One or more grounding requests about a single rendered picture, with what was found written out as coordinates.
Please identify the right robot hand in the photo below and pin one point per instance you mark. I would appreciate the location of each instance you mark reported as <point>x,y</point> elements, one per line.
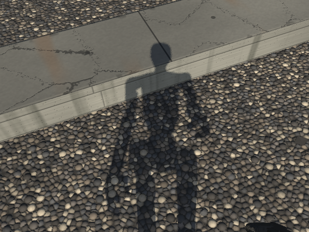
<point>265,227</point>

